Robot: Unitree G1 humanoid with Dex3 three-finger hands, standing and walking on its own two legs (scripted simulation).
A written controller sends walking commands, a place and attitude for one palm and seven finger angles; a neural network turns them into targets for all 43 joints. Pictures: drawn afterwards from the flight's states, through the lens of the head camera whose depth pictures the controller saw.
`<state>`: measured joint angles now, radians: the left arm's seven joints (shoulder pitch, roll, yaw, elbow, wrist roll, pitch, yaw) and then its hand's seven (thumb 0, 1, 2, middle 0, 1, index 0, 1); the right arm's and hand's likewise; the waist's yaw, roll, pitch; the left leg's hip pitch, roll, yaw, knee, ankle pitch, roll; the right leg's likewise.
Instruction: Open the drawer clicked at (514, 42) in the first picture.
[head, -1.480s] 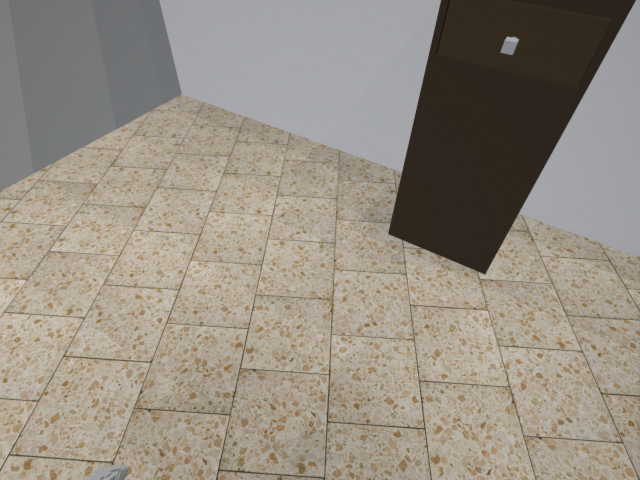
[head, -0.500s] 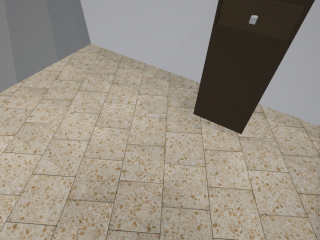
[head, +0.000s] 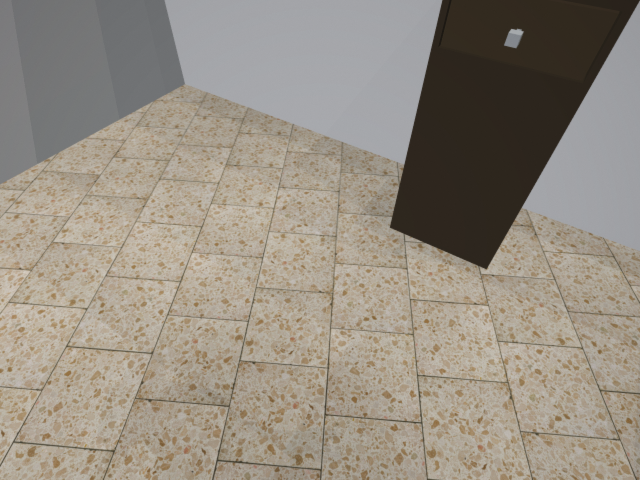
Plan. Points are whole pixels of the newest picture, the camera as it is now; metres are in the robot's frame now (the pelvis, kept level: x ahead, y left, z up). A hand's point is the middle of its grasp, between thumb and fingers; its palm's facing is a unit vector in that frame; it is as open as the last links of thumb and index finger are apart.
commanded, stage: walk to a spot facing it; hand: left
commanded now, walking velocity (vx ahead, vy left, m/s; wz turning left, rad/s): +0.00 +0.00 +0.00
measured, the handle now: (515, 36) +1.13 -0.43 +0.10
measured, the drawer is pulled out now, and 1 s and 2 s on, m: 0.00 0.00 0.00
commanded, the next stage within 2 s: none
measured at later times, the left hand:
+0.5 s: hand out of the picture +0.08 +0.17 -0.18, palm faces -0.16 -0.96 -0.24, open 7.4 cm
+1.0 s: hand (230, 458) +0.19 +0.15 -0.19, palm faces -0.30 -0.93 -0.20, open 7.4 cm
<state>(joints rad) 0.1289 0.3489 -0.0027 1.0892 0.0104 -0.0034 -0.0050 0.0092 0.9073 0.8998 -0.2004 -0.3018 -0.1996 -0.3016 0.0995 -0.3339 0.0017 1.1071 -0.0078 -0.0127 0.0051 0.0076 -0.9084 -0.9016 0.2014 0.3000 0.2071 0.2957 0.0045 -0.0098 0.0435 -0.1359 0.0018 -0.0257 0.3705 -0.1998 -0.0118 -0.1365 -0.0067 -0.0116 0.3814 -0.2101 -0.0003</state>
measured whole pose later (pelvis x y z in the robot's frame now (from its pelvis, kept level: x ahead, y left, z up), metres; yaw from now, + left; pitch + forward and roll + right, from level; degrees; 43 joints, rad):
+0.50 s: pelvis +0.01 -0.03 -0.02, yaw -12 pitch -1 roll +1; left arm 0.29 0.23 0.04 0.97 0.02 0.04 -0.05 0.01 0.91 0.90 -0.20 -0.30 -0.20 -0.30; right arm 0.23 -0.25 -0.04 1.02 -0.02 0.01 0.00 0.01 -0.91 -0.90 0.20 0.30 0.21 0.30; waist 0.03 0.03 0.03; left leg -0.20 0.12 0.14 0.63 -0.39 -0.04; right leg -0.28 0.00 -0.06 0.67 -0.43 0.00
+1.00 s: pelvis +0.20 -0.05 -0.02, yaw -26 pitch +1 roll -1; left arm 0.48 0.18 0.05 1.05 0.02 -0.05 0.01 0.01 0.91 0.90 -0.20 -0.30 -0.20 -0.30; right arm 0.06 -0.17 -0.03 0.90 -0.02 -0.04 0.02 0.01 -0.91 -0.90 0.20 0.30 0.20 0.30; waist 0.08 -0.01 0.05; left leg -0.46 0.06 0.07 0.60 -0.18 -0.03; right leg 0.01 0.06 0.17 0.47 -0.47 -0.03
